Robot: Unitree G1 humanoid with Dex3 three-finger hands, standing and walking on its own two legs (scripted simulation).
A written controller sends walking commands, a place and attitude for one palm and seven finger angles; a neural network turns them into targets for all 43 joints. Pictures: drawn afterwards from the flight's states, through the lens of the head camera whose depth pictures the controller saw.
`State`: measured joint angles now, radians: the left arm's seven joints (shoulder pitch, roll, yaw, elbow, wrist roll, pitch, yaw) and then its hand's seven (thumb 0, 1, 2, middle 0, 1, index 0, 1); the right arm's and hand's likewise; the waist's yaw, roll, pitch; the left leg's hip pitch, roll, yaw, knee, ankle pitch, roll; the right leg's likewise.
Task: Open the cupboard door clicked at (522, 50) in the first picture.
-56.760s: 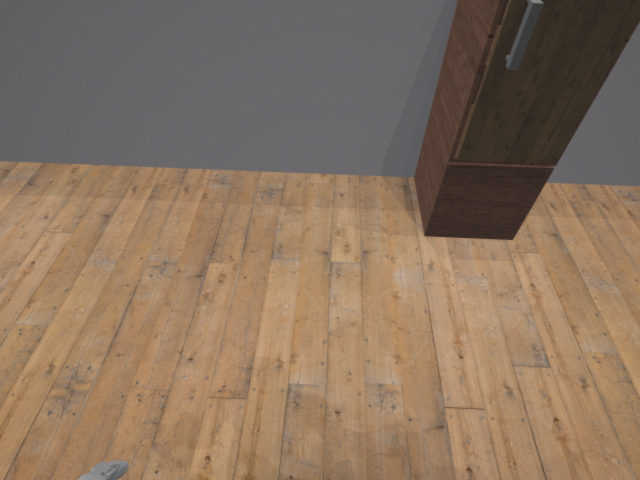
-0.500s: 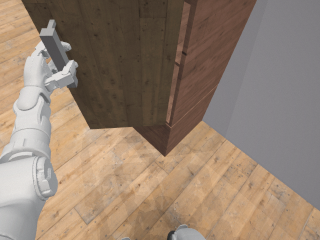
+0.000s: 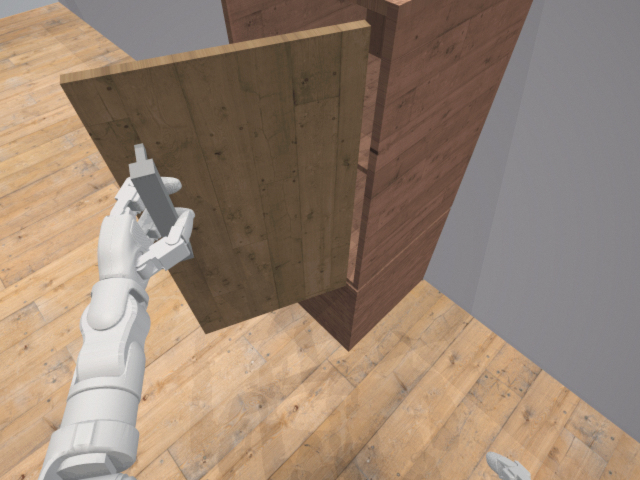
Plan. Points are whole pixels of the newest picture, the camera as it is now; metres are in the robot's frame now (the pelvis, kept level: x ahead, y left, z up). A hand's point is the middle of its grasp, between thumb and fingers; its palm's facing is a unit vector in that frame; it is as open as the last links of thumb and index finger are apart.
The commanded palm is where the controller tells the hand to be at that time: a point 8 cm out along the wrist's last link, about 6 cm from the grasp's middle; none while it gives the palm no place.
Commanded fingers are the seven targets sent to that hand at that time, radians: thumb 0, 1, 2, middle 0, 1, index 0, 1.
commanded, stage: pull the door open along its arc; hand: left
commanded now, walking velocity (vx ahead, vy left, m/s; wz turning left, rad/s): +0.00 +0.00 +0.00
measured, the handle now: (163, 205) +0.44 +0.20 +0.10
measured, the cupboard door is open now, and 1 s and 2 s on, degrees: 67 94 95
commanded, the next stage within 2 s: open thumb and fingers to let go in 0.94 s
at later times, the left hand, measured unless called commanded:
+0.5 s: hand (246, 298) +0.30 +0.08 +0.10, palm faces +0.42 -0.91 -0.01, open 6.8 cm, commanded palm +0.24 +0.11 +0.10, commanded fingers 0.00 0.90 0.90 -0.40 -1.35 -0.40 -1.35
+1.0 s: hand (259, 302) +0.29 +0.07 +0.10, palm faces +0.45 -0.89 -0.03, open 6.7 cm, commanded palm +0.25 +0.11 +0.10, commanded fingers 0.00 0.90 0.90 -0.40 -1.35 -0.40 -1.35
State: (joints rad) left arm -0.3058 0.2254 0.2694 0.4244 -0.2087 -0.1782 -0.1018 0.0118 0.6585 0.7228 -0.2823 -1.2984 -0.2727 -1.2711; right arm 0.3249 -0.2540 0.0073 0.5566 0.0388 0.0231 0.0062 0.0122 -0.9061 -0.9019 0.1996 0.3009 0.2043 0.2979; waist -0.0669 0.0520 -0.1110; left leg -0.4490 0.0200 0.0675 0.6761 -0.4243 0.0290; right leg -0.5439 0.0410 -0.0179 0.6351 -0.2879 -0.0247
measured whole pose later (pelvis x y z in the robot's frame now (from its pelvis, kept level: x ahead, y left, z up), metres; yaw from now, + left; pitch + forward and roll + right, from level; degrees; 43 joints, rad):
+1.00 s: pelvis -0.02 -0.03 +0.00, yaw +5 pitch +2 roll +0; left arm -0.06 -0.11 -0.16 0.08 0.06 0.05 0.56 0.03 0.63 0.75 -0.27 -1.30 -0.29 -1.32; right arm 0.16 -0.17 0.02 0.61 -0.04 0.09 -0.04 0.01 -0.91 -0.90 0.20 0.30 0.20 0.30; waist 0.01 0.05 -0.05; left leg -0.29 0.00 -0.02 0.64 -0.38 -0.01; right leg -0.37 0.02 -0.10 0.64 -0.30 -0.07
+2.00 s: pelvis -0.04 -0.02 +0.00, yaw +5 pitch +2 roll +0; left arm -0.20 -0.13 -0.20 0.21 0.09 0.00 0.59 -0.01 -0.50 0.30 -0.45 -0.66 -0.40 -0.73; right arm 0.15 -0.17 0.02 0.64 -0.04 0.07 -0.03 0.01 -0.91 -0.90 0.20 0.30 0.20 0.30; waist 0.03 0.04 -0.05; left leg -0.35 -0.02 -0.01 0.68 -0.37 0.01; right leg -0.42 -0.01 -0.10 0.66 -0.28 -0.04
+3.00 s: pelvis -0.01 -0.02 +0.00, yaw +5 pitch +2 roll +0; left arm 0.40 0.15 -0.01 -0.26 -0.16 -0.10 -0.10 -0.01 -0.50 0.30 -0.18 -0.31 -0.18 -0.31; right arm 0.22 -0.21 0.05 0.53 0.02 -0.13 -0.05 0.02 -0.90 -0.90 0.20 0.30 0.21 0.30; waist 0.03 0.05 -0.05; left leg -0.30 0.00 -0.01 0.68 -0.42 0.00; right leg -0.38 0.02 -0.09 0.66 -0.32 -0.05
